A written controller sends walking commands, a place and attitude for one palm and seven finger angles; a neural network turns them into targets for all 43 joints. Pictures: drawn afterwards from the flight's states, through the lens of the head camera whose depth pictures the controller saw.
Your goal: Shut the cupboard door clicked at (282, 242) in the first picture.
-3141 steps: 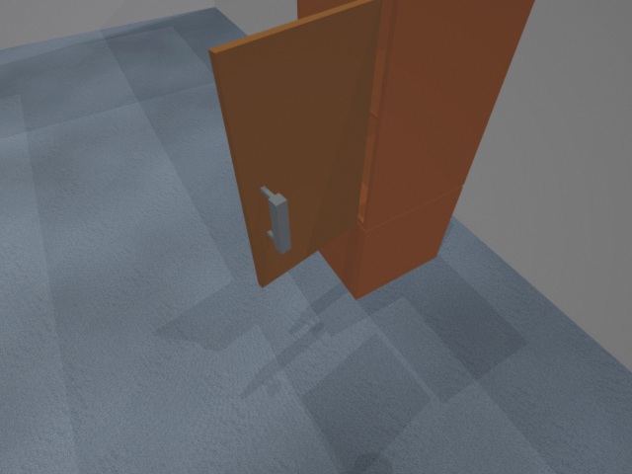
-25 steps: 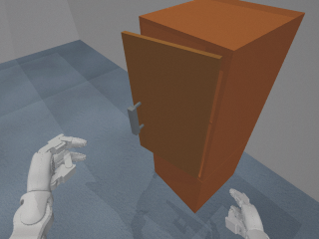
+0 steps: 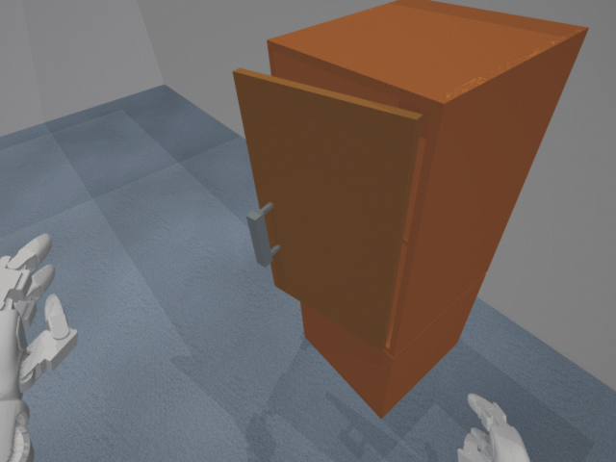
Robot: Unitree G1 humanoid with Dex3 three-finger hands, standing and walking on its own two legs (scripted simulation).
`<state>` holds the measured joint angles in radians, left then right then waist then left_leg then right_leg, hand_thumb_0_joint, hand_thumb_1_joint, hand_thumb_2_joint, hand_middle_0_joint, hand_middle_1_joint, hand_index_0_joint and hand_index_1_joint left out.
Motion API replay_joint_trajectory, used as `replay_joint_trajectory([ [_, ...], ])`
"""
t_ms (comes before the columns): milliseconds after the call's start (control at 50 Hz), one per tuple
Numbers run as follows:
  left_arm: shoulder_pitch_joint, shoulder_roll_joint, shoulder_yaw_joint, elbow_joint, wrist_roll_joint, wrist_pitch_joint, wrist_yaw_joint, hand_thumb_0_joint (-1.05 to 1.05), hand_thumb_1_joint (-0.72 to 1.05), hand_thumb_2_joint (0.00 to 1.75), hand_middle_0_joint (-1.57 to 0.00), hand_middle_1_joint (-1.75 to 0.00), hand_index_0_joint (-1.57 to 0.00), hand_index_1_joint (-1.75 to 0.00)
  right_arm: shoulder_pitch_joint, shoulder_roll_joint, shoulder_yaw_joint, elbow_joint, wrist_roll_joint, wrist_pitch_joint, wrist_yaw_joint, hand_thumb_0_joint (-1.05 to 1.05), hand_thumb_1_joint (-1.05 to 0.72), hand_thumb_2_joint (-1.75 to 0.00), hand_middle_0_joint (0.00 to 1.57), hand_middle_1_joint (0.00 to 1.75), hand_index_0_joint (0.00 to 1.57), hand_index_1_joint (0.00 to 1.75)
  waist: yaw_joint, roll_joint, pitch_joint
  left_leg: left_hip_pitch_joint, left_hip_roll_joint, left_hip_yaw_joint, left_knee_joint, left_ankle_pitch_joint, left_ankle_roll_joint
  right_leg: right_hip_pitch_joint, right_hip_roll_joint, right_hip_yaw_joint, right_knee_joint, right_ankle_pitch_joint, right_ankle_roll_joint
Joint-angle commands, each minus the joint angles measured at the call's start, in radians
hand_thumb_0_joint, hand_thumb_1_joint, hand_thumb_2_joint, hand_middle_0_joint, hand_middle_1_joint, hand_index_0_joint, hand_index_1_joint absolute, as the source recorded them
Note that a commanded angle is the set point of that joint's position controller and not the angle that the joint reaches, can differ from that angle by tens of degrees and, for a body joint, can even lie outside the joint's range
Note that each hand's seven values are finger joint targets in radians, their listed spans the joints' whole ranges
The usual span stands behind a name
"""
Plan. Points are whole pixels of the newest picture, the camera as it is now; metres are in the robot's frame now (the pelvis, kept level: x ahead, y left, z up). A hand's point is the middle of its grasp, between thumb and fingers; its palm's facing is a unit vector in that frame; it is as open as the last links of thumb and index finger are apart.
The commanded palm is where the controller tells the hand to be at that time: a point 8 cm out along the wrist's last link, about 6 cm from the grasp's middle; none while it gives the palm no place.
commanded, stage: draw the hand back to the body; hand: left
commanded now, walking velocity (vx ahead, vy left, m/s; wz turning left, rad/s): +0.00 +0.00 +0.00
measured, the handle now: (266, 234) +0.60 +0.18 -0.10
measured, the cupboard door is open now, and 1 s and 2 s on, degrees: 13 13 13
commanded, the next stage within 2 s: step back with the hand held close in 0.12 s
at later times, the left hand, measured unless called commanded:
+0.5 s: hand (53, 335) +0.18 +0.28 +0.16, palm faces +0.39 -0.77 -0.50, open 7.4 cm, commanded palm +0.13 +0.32 +0.18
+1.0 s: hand out of the picture +0.09 +0.30 +0.16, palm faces +0.47 -0.75 -0.46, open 7.4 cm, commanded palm +0.04 +0.33 +0.18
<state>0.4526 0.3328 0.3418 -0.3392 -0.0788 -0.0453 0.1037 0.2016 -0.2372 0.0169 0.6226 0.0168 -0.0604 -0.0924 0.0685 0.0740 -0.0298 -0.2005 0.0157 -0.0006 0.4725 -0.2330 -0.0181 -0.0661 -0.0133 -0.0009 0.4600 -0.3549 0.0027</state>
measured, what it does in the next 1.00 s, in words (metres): shifts its weight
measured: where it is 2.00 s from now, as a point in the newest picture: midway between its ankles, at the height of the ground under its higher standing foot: outside the picture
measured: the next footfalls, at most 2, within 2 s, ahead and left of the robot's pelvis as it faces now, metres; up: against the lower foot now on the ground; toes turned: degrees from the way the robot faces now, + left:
left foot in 1.50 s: -0.06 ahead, +0.14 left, +0.00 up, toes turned +2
right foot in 1.74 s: -0.24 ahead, -0.08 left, +0.00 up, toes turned +1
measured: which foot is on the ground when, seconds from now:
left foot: down 0.00-1.00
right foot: down 0.00-1.00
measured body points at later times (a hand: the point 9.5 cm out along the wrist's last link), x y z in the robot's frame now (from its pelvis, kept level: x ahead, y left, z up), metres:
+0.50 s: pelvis -0.01 +0.02 +0.00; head -0.01 -0.01 +0.45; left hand +0.16 +0.32 +0.19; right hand +0.17 -0.22 -0.09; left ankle +0.01 +0.14 -0.74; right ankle -0.06 -0.12 -0.74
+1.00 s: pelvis -0.09 +0.03 -0.01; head -0.09 +0.03 +0.44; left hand +0.06 +0.34 +0.19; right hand +0.08 -0.21 -0.09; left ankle +0.01 +0.14 -0.73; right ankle -0.07 -0.12 -0.74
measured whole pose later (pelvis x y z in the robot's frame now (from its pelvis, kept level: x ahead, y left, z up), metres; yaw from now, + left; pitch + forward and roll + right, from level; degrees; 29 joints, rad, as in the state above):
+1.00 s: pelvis -0.09 +0.03 -0.01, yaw +2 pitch +0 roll -2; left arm 0.53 0.41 0.43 -0.46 -0.05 -0.22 0.15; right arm 0.22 -0.22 0.01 0.58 0.00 -0.04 -0.09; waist 0.01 0.04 0.00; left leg -0.45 0.02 -0.02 0.58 -0.18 0.02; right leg -0.29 0.00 -0.02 0.54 -0.25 0.03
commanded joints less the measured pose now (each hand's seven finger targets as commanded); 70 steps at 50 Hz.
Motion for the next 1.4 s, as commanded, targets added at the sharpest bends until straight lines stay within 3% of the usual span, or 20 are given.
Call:
replay_joint_trajectory([
  [0, -0.084, 0.242, 0.153, -0.261, 0.006, -0.089, 0.024, 0.0, 0.9, 0.9, -0.2, -0.3, -0.2, -0.3, -0.16, -0.068, -0.026, -0.173, 0.002, -0.082, -0.011, 0.0, -0.9, -0.9, 0.2, 0.3, 0.2, 0.3, 0.004, -0.006, -0.079, 0.132, -0.014, 0.049, -0.025, 0.233, 0.055, -0.114, 0.002, -0.036, -0.072, 0.372, 0.005],
  [220, -0.073, 0.207, 0.136, -0.219, -0.002, -0.083, 0.009, 0.0, 0.9, 0.9, -0.2, -0.3, -0.2, -0.3, -0.153, -0.072, -0.033, -0.174, 0.003, -0.075, -0.007, 0.0, -0.9, -0.9, 0.2, 0.3, 0.2, 0.3, -0.006, -0.044, -0.044, 0.131, -0.005, 0.055, -0.038, 0.215, 0.054, -0.131, 0.008, -0.033, -0.089, 0.353, 0.012],
  [240, -0.162, 0.308, 0.218, -0.255, 0.008, -0.121, 0.017, 0.0, 0.9, 0.9, -0.2, -0.3, -0.2, -0.3, -0.13, -0.101, -0.04, -0.18, 0.004, -0.049, -0.002, 0.0, -0.9, -0.9, 0.2, 0.3, 0.2, 0.3, -0.05, -0.049, 0.003, 0.07, 0.011, 0.046, 0.048, 0.177, 0.066, -0.206, -0.058, 0.025, -0.148, 0.412, 0.009],
  [260, -0.16, 0.329, 0.237, -0.228, 0.012, -0.137, 0.019, 0.0, 0.9, 0.9, -0.2, -0.3, -0.2, -0.3, -0.135, -0.087, -0.037, -0.168, 0.003, -0.036, -0.004, 0.0, -0.9, -0.9, 0.2, 0.3, 0.2, 0.3, -0.051, -0.066, 0.004, 0.046, 0.002, 0.038, 0.078, 0.156, 0.061, -0.2, -0.091, 0.04, -0.15, 0.481, -0.002],
  [320, -0.027, 0.239, 0.158, -0.192, 0.009, -0.147, 0.009, 0.0, 0.9, 0.9, -0.2, -0.3, -0.2, -0.3, -0.126, -0.095, -0.052, -0.172, 0.0, -0.005, -0.001, 0.0, -0.9, -0.9, 0.2, 0.3, 0.2, 0.3, -0.063, -0.078, -0.06, 0.051, 0.014, 0.03, 0.071, 0.256, 0.058, -0.17, -0.091, 0.013, -0.091, 0.565, 0.003],
  [380, 0.015, 0.254, 0.177, -0.246, 0.005, -0.153, 0.015, 0.0, 0.9, 0.9, -0.2, -0.3, -0.2, -0.3, -0.124, -0.102, -0.056, -0.194, 0.002, 0.017, -0.005, 0.0, -0.9, -0.9, 0.2, 0.3, 0.2, 0.3, -0.061, -0.001, -0.126, 0.084, 0.033, 0.015, 0.03, 0.405, 0.058, -0.144, -0.058, -0.013, -0.046, 0.521, 0.01],
  [500, 0.05, 0.285, 0.209, -0.268, -0.003, -0.146, 0.03, 0.0, 0.9, 0.9, -0.2, -0.3, -0.2, -0.3, -0.121, -0.109, -0.06, -0.223, 0.004, 0.054, -0.015, 0.0, -0.9, -0.9, 0.2, 0.3, 0.2, 0.3, -0.058, -0.022, -0.159, 0.067, 0.054, -0.007, -0.014, 0.461, 0.052, -0.12, -0.024, -0.027, -0.01, 0.467, 0.016],
  [600, 0.072, 0.282, 0.206, -0.274, -0.005, -0.151, 0.04, 0.0, 0.9, 0.9, -0.2, -0.3, -0.2, -0.3, -0.121, -0.113, -0.063, -0.231, 0.006, 0.059, -0.014, 0.0, -0.9, -0.9, 0.2, 0.3, 0.2, 0.3, -0.058, -0.013, -0.134, -0.013, 0.059, -0.013, -0.051, 0.312, 0.052, -0.124, -0.018, -0.015, -0.017, 0.365, 0.017],
  [680, 0.069, 0.274, 0.202, -0.272, -0.001, -0.172, 0.048, 0.0, 0.9, 0.9, -0.2, -0.3, -0.2, -0.3, -0.121, -0.114, -0.061, -0.225, 0.007, 0.044, -0.016, 0.0, -0.9, -0.9, 0.2, 0.3, 0.2, 0.3, -0.066, -0.016, -0.087, -0.124, 0.058, -0.034, -0.102, 0.013, 0.055, -0.132, -0.014, -0.005, -0.043, 0.189, 0.014],
  [820, 0.039, 0.262, 0.22, -0.295, 0.028, -0.224, 0.058, 0.0, 0.9, 0.9, -0.2, -0.3, -0.2, -0.3, -0.111, -0.133, -0.063, -0.219, 0.0, -0.006, -0.02, 0.0, -0.9, -0.9, 0.2, 0.3, 0.2, 0.3, -0.064, 0.1, -0.042, -0.433, 0.112, -0.131, -0.227, -0.39, 0.102, 0.025, 0.05, -0.01, 0.086, 0.07, 0.024],
  [900, 0.023, 0.259, 0.213, -0.337, 0.033, -0.243, 0.059, 0.0, 0.9, 0.9, -0.2, -0.3, -0.2, -0.3, -0.091, -0.127, -0.066, -0.207, -0.005, -0.038, -0.013, 0.0, -0.9, -0.9, 0.2, 0.3, 0.2, 0.3, -0.067, 0.059, -0.056, -0.405, 0.089, -0.105, -0.152, -0.379, 0.088, -0.039, 0.032, 0.02, 0.052, 0.021, 0.009],
  [1000, -0.003, 0.257, 0.185, -0.341, 0.024, -0.247, 0.076, 0.0, 0.9, 0.9, -0.2, -0.3, -0.2, -0.3, -0.07, -0.106, -0.062, -0.165, -0.018, -0.058, -0.007, 0.0, -0.9, -0.9, 0.2, 0.3, 0.2, 0.3, -0.079, -0.07, -0.033, -0.173, 0.019, -0.028, 0.053, -0.204, 0.035, -0.347, -0.078, 0.129, -0.128, -0.147, -0.045],
  [1060, -0.045, 0.29, 0.2, -0.351, 0.026, -0.257, 0.092, 0.0, 0.9, 0.9, -0.2, -0.3, -0.2, -0.3, -0.068, -0.112, -0.065, -0.141, -0.022, -0.066, -0.013, 0.0, -0.9, -0.9, 0.2, 0.3, 0.2, 0.3, -0.086, -0.059, -0.035, -0.103, 0.018, -0.03, 0.071, -0.15, 0.027, -0.416, -0.087, 0.109, -0.132, -0.114, -0.044],
  [1120, -0.027, 0.281, 0.205, -0.335, 0.025, -0.268, 0.09, 0.0, 0.9, 0.9, -0.2, -0.3, -0.2, -0.3, -0.085, -0.116, -0.06, -0.156, -0.017, -0.072, -0.017, 0.0, -0.9, -0.9, 0.2, 0.3, 0.2, 0.3, -0.079, 0.03, -0.021, -0.237, 0.083, -0.11, -0.099, -0.271, 0.055, -0.3, 0.002, 0.037, -0.034, -0.137, -0.003],
  [1160, -0.009, 0.285, 0.237, -0.303, 0.035, -0.279, 0.084, 0.0, 0.9, 0.9, -0.2, -0.3, -0.2, -0.3, -0.106, -0.134, -0.065, -0.168, -0.015, -0.082, -0.021, 0.0, -0.9, -0.9, 0.2, 0.3, 0.2, 0.3, -0.068, 0.121, -0.015, -0.461, 0.155, -0.199, -0.238, -0.445, 0.098, -0.088, 0.069, 0.008, 0.129, -0.057, 0.015],
  [1200, 0.005, 0.28, 0.244, -0.315, 0.032, -0.288, 0.071, 0.0, 0.9, 0.9, -0.2, -0.3, -0.2, -0.3, -0.101, -0.124, -0.069, -0.171, -0.012, -0.084, -0.013, 0.0, -0.9, -0.9, 0.2, 0.3, 0.2, 0.3, -0.064, 0.122, -0.057, -0.492, 0.18, -0.205, -0.23, -0.42, 0.115, -0.015, 0.082, 0.014, 0.197, 0.037, 0.009],
  [1260, 0.082, 0.311, 0.286, -0.338, 0.029, -0.29, 0.061, 0.0, 0.9, 0.9, -0.2, -0.3, -0.2, -0.3, -0.092, -0.123, -0.08, -0.179, -0.016, -0.088, 0.002, 0.0, -0.9, -0.9, 0.2, 0.3, 0.2, 0.3, -0.061, 0.098, -0.106, -0.489, 0.143, -0.123, -0.136, -0.404, 0.101, -0.009, 0.045, 0.071, 0.154, 0.027, -0.013],
  [1280, 0.106, 0.296, 0.278, -0.344, 0.027, -0.287, 0.06, 0.0, 0.9, 0.9, -0.2, -0.3, -0.2, -0.3, -0.088, -0.108, -0.078, -0.185, -0.012, -0.084, 0.007, 0.0, -0.9, -0.9, 0.2, 0.3, 0.2, 0.3, -0.063, 0.033, -0.099, -0.475, 0.106, -0.08, -0.061, -0.398, 0.082, -0.063, 0.005, 0.134, 0.092, -0.011, -0.031],
  [1340, 0.098, 0.295, 0.24, -0.352, 0.025, -0.255, 0.084, 0.0, 0.9, 0.9, -0.2, -0.3, -0.2, -0.3, -0.056, -0.076, -0.077, -0.144, -0.019, -0.052, 0.027, 0.0, -0.9, -0.9, 0.2, 0.3, 0.2, 0.3, -0.068, -0.211, -0.067, -0.214, -0.008, 0.033, 0.386, -0.228, -0.011, -0.484, -0.272, 0.428, -0.214, -0.255, -0.156],
  [1380, 0.033, 0.296, 0.223, -0.374, 0.032, -0.238, 0.101, 0.0, 0.9, 0.9, -0.2, -0.3, -0.2, -0.3, -0.052, -0.063, -0.071, -0.123, -0.027, -0.033, 0.027, 0.0, -0.9, -0.9, 0.2, 0.3, 0.2, 0.3, -0.079, -0.281, -0.065, -0.158, -0.006, 0.006, 0.489, -0.201, -0.003, -0.515, -0.289, 0.359, -0.21, -0.073, -0.169],
])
